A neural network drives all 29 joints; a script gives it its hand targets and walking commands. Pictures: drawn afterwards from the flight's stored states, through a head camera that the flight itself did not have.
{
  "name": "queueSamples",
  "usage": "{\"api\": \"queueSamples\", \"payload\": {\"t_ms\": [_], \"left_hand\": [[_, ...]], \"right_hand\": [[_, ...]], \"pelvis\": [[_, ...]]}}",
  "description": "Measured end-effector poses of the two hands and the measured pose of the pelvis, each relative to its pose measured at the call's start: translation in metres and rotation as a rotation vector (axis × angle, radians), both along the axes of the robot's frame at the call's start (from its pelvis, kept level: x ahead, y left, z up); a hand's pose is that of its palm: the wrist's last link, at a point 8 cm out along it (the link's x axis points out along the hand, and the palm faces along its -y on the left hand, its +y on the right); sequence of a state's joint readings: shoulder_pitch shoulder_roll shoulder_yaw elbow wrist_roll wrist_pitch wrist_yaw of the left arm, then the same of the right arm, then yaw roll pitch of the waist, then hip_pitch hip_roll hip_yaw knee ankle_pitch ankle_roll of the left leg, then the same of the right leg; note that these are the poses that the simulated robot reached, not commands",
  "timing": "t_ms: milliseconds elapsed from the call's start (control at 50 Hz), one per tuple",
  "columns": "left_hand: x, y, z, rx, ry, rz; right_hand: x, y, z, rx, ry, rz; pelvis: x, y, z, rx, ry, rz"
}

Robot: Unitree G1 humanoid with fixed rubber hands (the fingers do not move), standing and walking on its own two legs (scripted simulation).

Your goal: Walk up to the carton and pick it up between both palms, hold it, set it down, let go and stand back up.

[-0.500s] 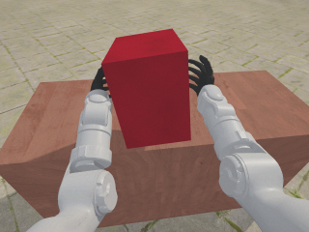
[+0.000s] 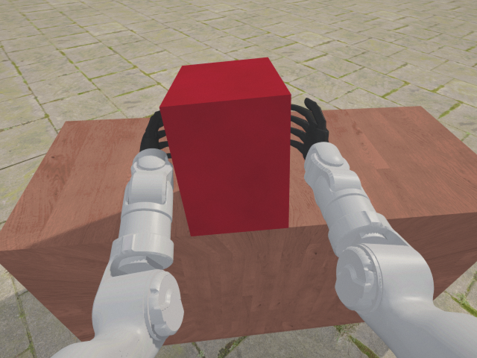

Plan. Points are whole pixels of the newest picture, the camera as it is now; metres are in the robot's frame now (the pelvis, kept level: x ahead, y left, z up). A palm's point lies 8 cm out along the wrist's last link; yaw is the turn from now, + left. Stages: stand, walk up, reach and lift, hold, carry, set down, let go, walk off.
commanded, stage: set down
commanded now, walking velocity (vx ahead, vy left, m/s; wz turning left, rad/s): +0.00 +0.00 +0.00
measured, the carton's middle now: (231, 141) +0.49 +0.03 +0.13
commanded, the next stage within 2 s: none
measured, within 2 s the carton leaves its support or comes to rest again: neither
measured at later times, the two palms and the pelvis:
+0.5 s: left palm (151, 164) +0.41 +0.17 +0.15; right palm (306, 153) +0.43 -0.10 +0.15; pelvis +0.01 +0.00 +0.00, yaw +0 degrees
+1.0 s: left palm (157, 171) +0.41 +0.17 +0.13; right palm (305, 161) +0.43 -0.11 +0.13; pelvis +0.01 +0.00 +0.00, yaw +0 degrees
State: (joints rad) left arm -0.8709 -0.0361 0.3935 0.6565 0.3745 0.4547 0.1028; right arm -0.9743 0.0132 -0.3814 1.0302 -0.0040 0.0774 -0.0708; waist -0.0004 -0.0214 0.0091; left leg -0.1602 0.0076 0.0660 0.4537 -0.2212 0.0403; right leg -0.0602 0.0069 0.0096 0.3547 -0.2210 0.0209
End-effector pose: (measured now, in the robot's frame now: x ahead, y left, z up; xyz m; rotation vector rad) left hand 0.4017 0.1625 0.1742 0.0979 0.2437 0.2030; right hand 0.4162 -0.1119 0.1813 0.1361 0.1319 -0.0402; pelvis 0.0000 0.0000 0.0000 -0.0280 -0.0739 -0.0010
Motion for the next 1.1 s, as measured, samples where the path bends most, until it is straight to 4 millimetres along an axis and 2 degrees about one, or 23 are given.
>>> {"api": "queueSamples", "payload": {"t_ms": [360, 700, 1100], "left_hand": [[0.003, 0.006, -0.017, -0.048, 0.01, 0.026], [0.012, 0.006, -0.043, -0.056, 0.035, 0.034], [0.011, 0.003, -0.049, -0.077, -0.002, 0.037]], "right_hand": [[0.007, 0.005, -0.016, -0.008, 0.02, 0.03], [0.017, 0.005, -0.044, -0.02, 0.056, 0.032], [0.016, 0.002, -0.051, -0.022, 0.038, 0.027]], "pelvis": [[0.006, -0.001, 0.0, 0.001, 0.011, 0.0], [0.012, -0.001, 0.0, 0.001, 0.06, -0.002], [0.012, -0.001, 0.0, 0.001, 0.067, -0.002]]}}
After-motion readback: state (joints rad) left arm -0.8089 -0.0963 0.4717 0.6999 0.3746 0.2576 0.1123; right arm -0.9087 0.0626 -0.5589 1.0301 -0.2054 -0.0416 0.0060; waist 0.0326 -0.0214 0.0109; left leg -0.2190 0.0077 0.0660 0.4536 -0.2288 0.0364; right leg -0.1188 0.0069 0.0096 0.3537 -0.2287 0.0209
